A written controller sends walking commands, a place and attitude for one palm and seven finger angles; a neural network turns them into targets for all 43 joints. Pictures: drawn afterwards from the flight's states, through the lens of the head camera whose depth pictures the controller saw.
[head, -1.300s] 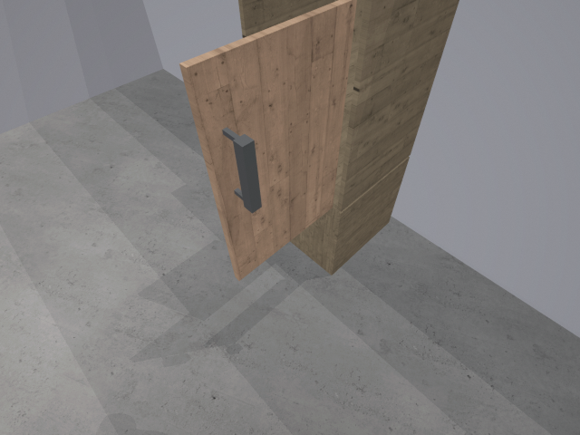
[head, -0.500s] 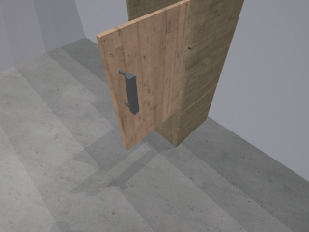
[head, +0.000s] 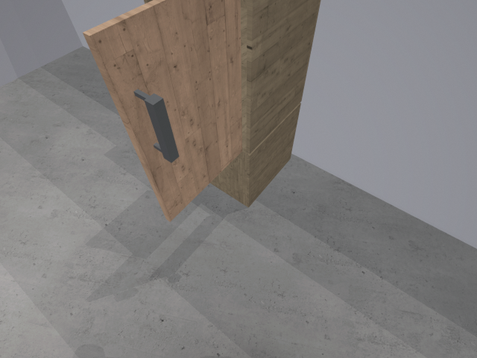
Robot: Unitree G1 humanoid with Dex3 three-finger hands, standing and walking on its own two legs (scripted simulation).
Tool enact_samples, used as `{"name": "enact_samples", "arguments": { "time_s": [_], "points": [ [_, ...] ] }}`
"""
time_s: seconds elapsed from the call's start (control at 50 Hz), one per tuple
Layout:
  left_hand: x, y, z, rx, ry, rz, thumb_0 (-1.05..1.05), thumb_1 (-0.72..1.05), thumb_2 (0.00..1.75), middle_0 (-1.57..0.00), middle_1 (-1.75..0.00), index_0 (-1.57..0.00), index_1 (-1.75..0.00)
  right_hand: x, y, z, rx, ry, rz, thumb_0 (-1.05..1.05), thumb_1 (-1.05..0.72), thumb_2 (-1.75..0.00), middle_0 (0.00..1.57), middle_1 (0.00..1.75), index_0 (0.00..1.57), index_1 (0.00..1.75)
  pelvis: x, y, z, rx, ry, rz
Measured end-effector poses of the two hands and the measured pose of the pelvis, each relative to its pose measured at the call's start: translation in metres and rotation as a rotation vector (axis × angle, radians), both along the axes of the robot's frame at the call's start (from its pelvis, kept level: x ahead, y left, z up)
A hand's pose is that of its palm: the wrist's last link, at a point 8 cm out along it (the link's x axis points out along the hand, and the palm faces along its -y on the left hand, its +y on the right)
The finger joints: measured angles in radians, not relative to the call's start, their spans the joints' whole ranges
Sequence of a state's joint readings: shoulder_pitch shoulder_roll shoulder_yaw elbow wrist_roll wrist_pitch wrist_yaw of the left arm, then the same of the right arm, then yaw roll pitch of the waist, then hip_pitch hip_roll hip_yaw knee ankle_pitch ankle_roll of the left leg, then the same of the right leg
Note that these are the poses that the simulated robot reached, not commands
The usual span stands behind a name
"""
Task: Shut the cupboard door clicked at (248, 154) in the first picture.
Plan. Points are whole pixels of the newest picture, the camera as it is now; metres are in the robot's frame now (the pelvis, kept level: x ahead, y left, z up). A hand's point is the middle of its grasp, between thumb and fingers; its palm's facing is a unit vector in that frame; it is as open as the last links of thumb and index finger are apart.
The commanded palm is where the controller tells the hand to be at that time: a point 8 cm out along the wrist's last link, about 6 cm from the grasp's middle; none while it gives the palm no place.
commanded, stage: walk to a spot facing it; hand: left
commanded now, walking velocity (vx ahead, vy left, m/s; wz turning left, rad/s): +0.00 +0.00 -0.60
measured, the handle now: (156, 127) +0.54 +0.21 +0.05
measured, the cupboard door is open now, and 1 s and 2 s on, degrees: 90 90 90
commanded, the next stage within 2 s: none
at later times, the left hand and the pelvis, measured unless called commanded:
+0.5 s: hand out of the picture +0.09 +0.18 -0.16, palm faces -0.21 -0.94 -0.26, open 7.4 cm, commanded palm none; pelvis -0.01 -0.01 +0.01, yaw -17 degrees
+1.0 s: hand (201, 324) +0.20 +0.10 -0.17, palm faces -0.58 -0.78 -0.25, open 7.4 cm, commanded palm none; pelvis +0.00 -0.03 +0.00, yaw -35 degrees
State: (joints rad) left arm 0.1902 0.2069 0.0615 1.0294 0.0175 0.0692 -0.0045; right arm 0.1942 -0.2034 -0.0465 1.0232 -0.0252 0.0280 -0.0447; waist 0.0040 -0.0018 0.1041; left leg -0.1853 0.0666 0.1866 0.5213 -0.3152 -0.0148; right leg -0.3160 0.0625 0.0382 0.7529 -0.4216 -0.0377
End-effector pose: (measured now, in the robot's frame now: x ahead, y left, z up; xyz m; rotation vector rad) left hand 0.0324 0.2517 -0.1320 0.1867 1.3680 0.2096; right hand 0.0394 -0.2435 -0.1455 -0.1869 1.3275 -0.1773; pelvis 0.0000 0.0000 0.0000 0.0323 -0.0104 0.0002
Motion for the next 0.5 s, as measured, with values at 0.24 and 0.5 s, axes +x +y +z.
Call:
{"name": "enact_samples", "arguments": {
  "time_s": [0.24,0.5],
  "points": [
    [0.026,-0.028,0.013,0.057,-0.032,-0.125,0.0,0.91,0.9,-0.2,-0.3,-0.2,-0.3,0.004,-0.044,0.0,0.003,-0.054,-0.11,0.01,-0.91,-0.9,0.2,0.3,0.2,0.3,-0.008,-0.028,0.003,0.009,0.018,-0.13],
    [0.064,-0.024,0.009,0.006,-0.037,-0.27,0.0,0.91,0.9,-0.2,-0.3,-0.2,-0.3,0.03,-0.036,0.034,-0.038,-0.248,-0.212,0.0,-0.91,-0.9,0.2,0.3,0.2,0.3,-0.007,-0.01,0.01,0.006,0.049,-0.297]
  ]
}}
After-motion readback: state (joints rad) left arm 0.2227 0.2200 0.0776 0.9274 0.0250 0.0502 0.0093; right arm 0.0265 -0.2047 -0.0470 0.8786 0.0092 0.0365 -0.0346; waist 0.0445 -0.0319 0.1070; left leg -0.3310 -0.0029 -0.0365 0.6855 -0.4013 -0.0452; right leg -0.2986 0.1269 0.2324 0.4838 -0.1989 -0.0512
